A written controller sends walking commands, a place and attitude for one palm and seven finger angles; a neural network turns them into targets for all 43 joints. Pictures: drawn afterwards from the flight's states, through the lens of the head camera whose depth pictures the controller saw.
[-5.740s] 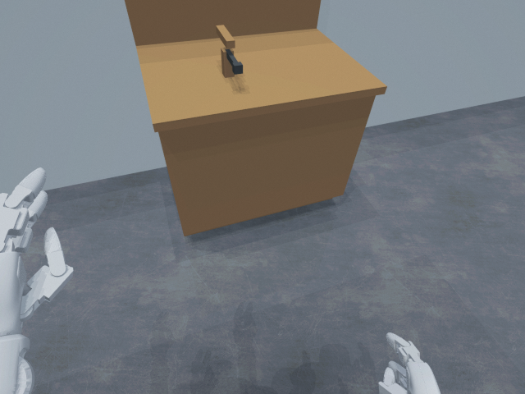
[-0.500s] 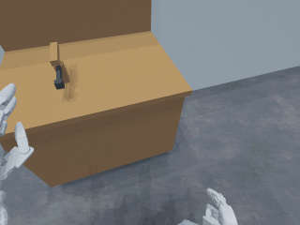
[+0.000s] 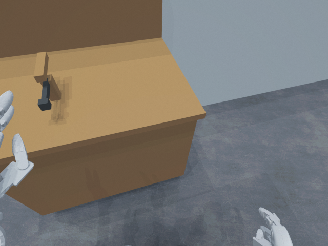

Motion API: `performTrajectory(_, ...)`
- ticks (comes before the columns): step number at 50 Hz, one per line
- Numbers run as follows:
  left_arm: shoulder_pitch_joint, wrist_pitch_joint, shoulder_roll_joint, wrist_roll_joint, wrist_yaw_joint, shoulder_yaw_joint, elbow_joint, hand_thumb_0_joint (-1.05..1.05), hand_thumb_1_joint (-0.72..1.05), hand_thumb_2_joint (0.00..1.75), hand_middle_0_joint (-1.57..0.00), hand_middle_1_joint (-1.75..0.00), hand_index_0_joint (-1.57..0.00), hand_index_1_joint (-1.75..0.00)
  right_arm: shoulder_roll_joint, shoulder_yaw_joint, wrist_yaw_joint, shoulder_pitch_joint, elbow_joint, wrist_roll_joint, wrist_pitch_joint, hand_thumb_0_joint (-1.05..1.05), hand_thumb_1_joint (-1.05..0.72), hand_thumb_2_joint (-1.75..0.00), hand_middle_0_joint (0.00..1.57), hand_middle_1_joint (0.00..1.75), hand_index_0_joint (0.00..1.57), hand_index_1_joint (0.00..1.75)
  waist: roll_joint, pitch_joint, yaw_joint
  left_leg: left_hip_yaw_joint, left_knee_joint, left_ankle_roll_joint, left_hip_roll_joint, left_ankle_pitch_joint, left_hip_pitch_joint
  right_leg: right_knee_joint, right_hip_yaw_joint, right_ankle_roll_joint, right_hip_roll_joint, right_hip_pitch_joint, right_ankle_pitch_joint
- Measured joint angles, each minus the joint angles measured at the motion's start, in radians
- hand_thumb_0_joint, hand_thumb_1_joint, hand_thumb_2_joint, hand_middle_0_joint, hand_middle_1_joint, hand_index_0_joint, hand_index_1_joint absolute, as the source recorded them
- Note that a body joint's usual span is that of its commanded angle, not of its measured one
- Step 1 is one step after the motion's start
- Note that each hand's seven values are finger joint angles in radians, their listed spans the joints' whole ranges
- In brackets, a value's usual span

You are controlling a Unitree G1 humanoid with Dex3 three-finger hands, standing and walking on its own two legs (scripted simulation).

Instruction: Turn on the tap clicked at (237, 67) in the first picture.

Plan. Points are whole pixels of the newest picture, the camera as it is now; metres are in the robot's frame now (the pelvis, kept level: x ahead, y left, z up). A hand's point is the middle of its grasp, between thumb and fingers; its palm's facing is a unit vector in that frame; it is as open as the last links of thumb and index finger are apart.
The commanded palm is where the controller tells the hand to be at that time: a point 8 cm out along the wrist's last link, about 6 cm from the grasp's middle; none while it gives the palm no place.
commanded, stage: take the last steps up to it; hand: left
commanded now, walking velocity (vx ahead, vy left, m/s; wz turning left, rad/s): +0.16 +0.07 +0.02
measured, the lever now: (44, 104) +0.49 +0.41 +0.01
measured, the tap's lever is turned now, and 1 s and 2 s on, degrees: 0 0 0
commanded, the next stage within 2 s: come to a stop and stand still in 0.16 s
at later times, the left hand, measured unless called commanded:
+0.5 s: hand (61, 141) +0.27 +0.21 +0.16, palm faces +0.40 -0.80 -0.44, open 7.4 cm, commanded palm +0.21 +0.26 +0.18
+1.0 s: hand (8, 169) +0.21 +0.29 +0.15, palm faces +0.35 -0.87 -0.34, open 7.4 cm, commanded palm +0.16 +0.33 +0.18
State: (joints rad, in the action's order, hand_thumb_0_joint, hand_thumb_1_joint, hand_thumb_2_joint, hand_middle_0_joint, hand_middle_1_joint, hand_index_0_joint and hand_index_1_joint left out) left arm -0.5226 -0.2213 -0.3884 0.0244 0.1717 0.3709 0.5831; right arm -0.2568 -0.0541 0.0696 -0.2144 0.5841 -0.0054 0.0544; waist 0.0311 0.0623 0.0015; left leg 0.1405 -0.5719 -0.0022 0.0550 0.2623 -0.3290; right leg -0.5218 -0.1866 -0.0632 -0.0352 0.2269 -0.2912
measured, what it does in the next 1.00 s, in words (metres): steps on the spot: left foot, then right foot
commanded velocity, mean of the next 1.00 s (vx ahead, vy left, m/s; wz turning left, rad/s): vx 0.01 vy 0.05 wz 0.00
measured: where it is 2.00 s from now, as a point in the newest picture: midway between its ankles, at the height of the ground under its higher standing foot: outside the picture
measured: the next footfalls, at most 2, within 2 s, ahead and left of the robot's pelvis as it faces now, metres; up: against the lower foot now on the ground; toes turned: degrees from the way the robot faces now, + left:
left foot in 0.02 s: +0.09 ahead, +0.12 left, +0.00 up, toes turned +8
right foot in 0.34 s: +0.07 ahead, -0.08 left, +0.00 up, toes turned +8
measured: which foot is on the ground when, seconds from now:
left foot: up 0.00-0.00, down 0.02-0.36, up 0.38-0.66, down 0.68-1.00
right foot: down 0.00-0.06, up 0.08-0.32, down 0.34-1.00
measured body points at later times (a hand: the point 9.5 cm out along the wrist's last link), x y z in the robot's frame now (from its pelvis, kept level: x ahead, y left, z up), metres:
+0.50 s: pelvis +0.05 -0.03 +0.00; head +0.08 -0.05 +0.45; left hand +0.24 +0.25 +0.18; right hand +0.22 -0.25 -0.11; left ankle +0.03 +0.10 -0.70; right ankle +0.08 -0.12 -0.74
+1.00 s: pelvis +0.00 +0.05 +0.00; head +0.01 +0.07 +0.45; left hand +0.19 +0.33 +0.17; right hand +0.16 -0.15 -0.08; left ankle +0.04 +0.11 -0.74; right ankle +0.03 -0.10 -0.74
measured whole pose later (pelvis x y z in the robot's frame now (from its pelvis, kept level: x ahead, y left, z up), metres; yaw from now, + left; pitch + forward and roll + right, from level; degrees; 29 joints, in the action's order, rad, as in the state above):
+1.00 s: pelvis +0.00 +0.05 +0.00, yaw +0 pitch -3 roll +0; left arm -0.40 -0.28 -0.35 0.02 0.09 0.30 0.42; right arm -0.15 0.03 -0.01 -0.25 0.59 -0.01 0.17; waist 0.04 0.07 -0.03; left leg 0.12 -0.51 0.09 -0.04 0.22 -0.26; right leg -0.53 -0.03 0.02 -0.06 0.25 -0.24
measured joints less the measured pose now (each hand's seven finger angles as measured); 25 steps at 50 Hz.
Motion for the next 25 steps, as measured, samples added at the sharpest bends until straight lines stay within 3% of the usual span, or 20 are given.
performTrajectory(2,0.023,-0.001,0.0,0.001,0.005,-0.001,-0.006,0.01,0.88,0.89,-0.21,-0.3,-0.22,-0.31,0.008,0.002,0.004,-0.007,-0.002,-0.002,-0.001,0.01,-0.9,-0.9,0.19,0.3,0.2,0.3,0.0,-0.011,-0.004,0.005,0.057,0.014,-0.008,-0.052,0.048,-0.059,0.001,0.011,-0.002,0.001,-0.045)
performTrajectory(6,0.098,0.002,0.005,-0.004,0.006,-0.003,-0.089,0.01,0.88,0.89,-0.21,-0.3,-0.21,-0.31,0.065,0.028,0.005,0.003,0.004,-0.004,0.0,0.01,-0.9,-0.9,0.19,0.3,0.2,0.3,0.019,-0.025,-0.005,0.013,0.013,0.032,-0.021,-0.004,0.059,-0.313,0.088,0.043,-0.002,0.083,-0.206)
performTrajectory(9,0.121,0.021,0.012,-0.008,-0.001,-0.013,-0.118,0.01,0.88,0.89,-0.21,-0.3,-0.21,-0.31,0.105,0.057,-0.007,0.01,0.01,-0.003,0.016,0.01,-0.9,-0.9,0.2,0.3,0.2,0.3,-0.007,-0.026,0.005,-0.009,0.036,0.029,-0.01,-0.01,0.069,-0.412,0.104,0.059,-0.001,0.145,-0.189)
performTrajectory(12,0.09,0.024,0.013,-0.005,-0.008,-0.016,-0.083,0.01,0.89,0.89,-0.21,-0.3,-0.21,-0.31,0.135,0.082,-0.022,0.011,0.012,-0.002,0.031,0.01,-0.9,-0.9,0.2,0.3,0.2,0.3,-0.024,-0.021,0.001,-0.013,0.057,0.018,0.002,-0.015,0.079,-0.326,0.102,0.072,-0.015,0.157,-0.14)
performTrajectory(16,0.038,0.017,-0.002,-0.003,-0.014,-0.009,-0.053,0.01,0.89,0.89,-0.21,-0.3,-0.21,-0.31,0.149,0.102,-0.029,0.004,0.013,0.0,0.039,0.01,-0.9,-0.9,0.2,0.3,0.21,0.3,-0.045,-0.011,-0.01,-0.017,0.028,-0.007,0.018,0.011,0.078,-0.097,0.077,0.083,-0.011,0.091,-0.058)
performTrajectory(18,0.042,0.014,0.0,-0.007,-0.014,-0.009,-0.069,0.01,0.88,0.89,-0.21,-0.3,-0.21,-0.31,0.138,0.102,-0.029,0.008,0.022,-0.001,0.036,0.01,-0.9,-0.9,0.2,0.3,0.21,0.3,-0.065,0.0,-0.014,-0.027,-0.024,-0.022,0.034,0.043,0.068,-0.03,0.064,0.062,0.003,0.058,0.059)
performTrajectory(19,0.05,0.016,0.012,-0.009,-0.014,-0.017,-0.083,0.01,0.88,0.89,-0.21,-0.3,-0.21,-0.31,0.125,0.099,-0.028,0.013,0.033,0.0,0.029,0.01,-0.9,-0.9,0.2,0.3,0.21,0.3,-0.084,0.004,-0.012,-0.042,-0.05,-0.02,0.04,0.057,0.06,-0.04,0.054,0.045,0.012,0.055,0.059)
performTrajectory(21,0.068,0.024,0.038,-0.006,-0.019,-0.032,-0.113,0.01,0.88,0.89,-0.21,-0.3,-0.21,-0.31,0.098,0.087,-0.027,0.023,0.054,-0.001,0.019,0.01,-0.9,-0.9,0.2,0.3,0.21,0.3,-0.097,0.002,-0.012,-0.073,-0.134,-0.022,0.018,0.135,0.031,-0.047,0.049,0.024,0.013,0.055,0.035)
performTrajectory(25,0.075,0.04,0.063,-0.003,-0.018,-0.036,-0.141,0.01,0.88,0.89,-0.21,-0.3,-0.21,-0.31,0.054,0.062,-0.019,0.052,0.061,-0.003,-0.002,0.01,-0.9,-0.9,0.2,0.3,0.21,0.3,-0.061,0.014,-0.003,-0.088,-0.287,-0.028,-0.036,0.195,-0.022,-0.018,0.072,0.019,-0.007,0.055,0.045)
